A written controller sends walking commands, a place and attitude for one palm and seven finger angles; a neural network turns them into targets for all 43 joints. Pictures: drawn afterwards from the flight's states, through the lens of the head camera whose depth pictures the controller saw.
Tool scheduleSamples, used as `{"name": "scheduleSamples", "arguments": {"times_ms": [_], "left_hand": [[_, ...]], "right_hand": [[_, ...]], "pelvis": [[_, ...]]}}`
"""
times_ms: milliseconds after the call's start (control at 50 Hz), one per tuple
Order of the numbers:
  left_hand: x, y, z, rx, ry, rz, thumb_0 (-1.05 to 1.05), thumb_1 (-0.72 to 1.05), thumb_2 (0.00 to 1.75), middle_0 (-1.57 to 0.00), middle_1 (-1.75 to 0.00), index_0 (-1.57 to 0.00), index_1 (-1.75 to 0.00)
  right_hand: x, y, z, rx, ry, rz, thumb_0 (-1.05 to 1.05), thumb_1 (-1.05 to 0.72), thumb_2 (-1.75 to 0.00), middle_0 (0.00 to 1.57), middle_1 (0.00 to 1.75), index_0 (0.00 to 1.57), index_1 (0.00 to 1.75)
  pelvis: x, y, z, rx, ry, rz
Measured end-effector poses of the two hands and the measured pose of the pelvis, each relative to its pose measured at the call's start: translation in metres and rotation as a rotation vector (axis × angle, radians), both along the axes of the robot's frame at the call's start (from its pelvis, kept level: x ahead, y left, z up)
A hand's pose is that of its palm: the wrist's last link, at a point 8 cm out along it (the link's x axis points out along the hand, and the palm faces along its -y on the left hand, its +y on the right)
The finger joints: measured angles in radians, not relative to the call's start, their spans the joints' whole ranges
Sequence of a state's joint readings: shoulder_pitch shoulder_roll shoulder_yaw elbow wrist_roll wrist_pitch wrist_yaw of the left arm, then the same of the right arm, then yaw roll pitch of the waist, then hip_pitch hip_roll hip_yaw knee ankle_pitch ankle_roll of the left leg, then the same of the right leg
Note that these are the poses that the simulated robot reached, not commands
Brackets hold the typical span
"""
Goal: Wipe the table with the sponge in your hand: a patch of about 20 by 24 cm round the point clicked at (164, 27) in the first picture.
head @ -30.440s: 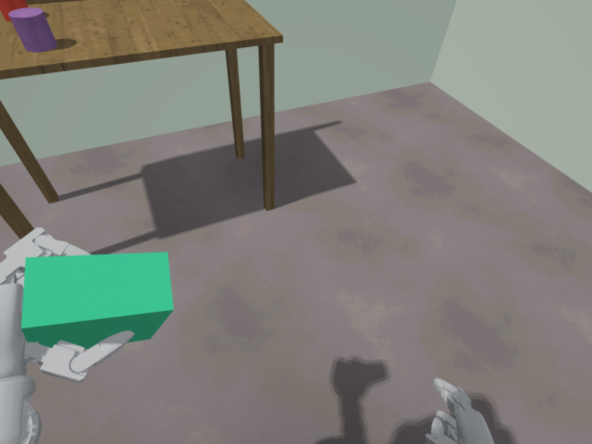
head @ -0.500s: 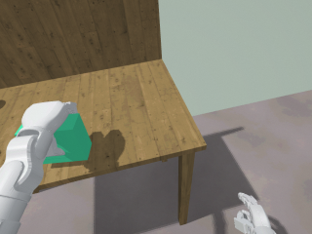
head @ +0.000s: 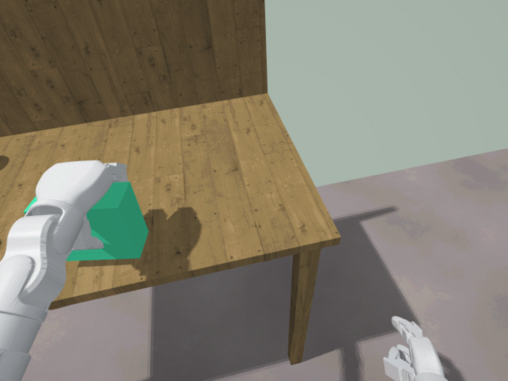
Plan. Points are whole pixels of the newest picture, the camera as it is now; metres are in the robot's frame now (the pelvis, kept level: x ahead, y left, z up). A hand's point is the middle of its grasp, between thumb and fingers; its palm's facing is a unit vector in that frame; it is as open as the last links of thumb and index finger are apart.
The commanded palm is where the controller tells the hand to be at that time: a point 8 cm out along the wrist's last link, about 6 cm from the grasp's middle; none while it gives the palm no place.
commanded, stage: move the sponge above the wiping area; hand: left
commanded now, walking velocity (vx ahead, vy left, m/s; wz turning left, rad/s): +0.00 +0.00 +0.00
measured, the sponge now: (97, 230) +0.29 +0.31 +0.09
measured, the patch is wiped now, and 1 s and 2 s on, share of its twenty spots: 0.00 0.00 0.05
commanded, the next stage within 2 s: lower the sponge onto the table in 0.98 s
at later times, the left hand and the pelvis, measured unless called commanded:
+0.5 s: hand (97, 207) +0.30 +0.29 +0.14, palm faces -0.03 -0.02 -1.00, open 10.0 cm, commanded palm +0.27 +0.32 +0.24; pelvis +0.01 +0.01 +0.00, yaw +0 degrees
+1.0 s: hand (94, 214) +0.29 +0.29 +0.14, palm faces -0.06 -0.01 -1.00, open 10.0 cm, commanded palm +0.28 +0.33 +0.24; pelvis +0.00 +0.00 +0.00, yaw +1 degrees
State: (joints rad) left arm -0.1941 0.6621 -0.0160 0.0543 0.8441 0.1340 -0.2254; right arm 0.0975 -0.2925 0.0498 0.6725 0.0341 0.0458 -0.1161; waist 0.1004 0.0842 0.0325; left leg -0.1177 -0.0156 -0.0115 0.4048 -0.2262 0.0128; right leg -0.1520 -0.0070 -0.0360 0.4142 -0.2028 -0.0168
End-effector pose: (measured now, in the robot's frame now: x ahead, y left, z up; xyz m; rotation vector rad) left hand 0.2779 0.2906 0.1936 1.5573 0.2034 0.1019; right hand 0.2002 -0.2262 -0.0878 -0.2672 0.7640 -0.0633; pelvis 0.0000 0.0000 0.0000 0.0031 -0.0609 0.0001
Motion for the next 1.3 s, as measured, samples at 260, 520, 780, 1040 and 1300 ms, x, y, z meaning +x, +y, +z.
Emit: {"name": "scheduleSamples", "arguments": {"times_ms": [260, 520, 780, 1040, 1300], "left_hand": [[0.000, 0.050, 0.043, 0.015, -0.159, 0.331, 0.00, -0.50, 1.04, -0.74, -1.35, -0.75, -1.34], [0.003, -0.007, 0.007, -0.005, -0.075, -0.029, 0.00, -0.50, 1.04, -0.74, -1.34, -0.75, -1.34], [-0.013, 0.050, 0.041, 0.002, -0.125, 0.379, 0.00, -0.50, 1.04, -0.74, -1.35, -0.75, -1.35], [0.000, -0.005, 0.009, 0.025, -0.086, -0.012, 0.00, -0.50, 1.04, -0.75, -1.35, -0.75, -1.34], [0.000, 0.044, 0.039, 0.010, -0.060, 0.362, 0.00, -0.50, 1.04, -0.74, -1.36, -0.75, -1.35]], "right_hand": [[0.003, 0.018, -0.010, 0.088, 0.058, 0.011, 0.01, -0.91, -0.90, 0.20, 0.30, 0.21, 0.30], [0.018, 0.021, 0.006, 0.013, -0.020, 0.039, 0.01, -0.91, -0.90, 0.20, 0.30, 0.21, 0.30], [0.018, 0.022, -0.004, 0.102, 0.031, 0.042, 0.01, -0.91, -0.90, 0.20, 0.30, 0.21, 0.30], [0.007, 0.007, 0.004, -0.006, -0.007, 0.025, 0.01, -0.91, -0.90, 0.20, 0.30, 0.21, 0.30], [-0.001, -0.003, -0.014, 0.074, 0.056, -0.016, 0.01, -0.91, -0.90, 0.20, 0.30, 0.21, 0.30]], "pelvis": [[0.002, 0.008, 0.002, 0.004, 0.015, -0.021], [0.006, 0.009, 0.001, -0.002, 0.003, -0.001], [0.004, 0.006, 0.002, 0.005, 0.014, -0.017], [0.001, -0.003, 0.001, -0.001, -0.009, 0.002], [0.002, 0.001, 0.001, 0.007, 0.019, -0.016]]}}
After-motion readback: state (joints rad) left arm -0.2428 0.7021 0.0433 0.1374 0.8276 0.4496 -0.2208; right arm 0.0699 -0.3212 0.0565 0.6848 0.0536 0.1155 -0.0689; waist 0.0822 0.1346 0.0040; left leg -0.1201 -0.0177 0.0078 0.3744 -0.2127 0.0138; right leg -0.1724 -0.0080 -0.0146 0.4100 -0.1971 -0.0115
